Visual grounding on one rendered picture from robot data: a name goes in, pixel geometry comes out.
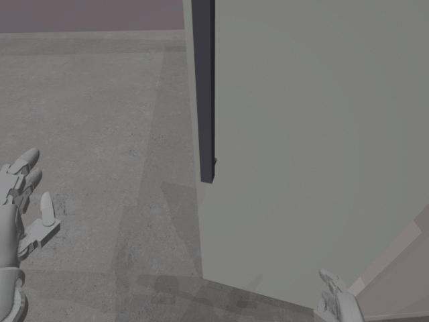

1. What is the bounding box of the robot right hand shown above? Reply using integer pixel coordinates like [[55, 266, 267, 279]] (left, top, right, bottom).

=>
[[313, 268, 365, 322]]

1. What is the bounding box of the left robot forearm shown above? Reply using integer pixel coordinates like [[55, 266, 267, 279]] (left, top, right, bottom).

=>
[[0, 267, 28, 322]]

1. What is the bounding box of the fridge door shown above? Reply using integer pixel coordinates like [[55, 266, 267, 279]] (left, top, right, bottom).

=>
[[183, 0, 429, 311]]

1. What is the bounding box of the robot left hand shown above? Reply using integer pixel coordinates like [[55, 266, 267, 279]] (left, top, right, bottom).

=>
[[0, 148, 60, 268]]

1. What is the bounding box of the handle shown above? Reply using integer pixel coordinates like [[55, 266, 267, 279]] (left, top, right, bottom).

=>
[[191, 0, 217, 184]]

